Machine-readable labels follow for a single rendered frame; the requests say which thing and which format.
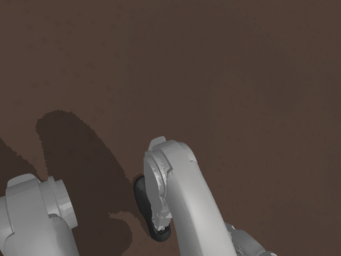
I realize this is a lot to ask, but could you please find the right robot foot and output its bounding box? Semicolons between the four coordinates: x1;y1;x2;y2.
133;176;171;242

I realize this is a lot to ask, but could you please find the right robot hand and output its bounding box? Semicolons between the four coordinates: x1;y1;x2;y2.
224;222;266;256

